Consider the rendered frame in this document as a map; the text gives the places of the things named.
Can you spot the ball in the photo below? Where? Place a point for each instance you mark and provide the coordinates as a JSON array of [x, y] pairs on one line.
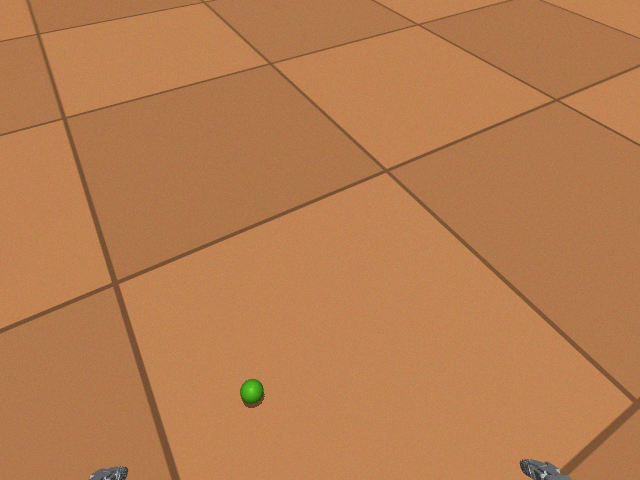
[[251, 391]]

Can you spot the right robot hand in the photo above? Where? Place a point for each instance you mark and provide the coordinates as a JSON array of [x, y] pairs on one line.
[[541, 471]]

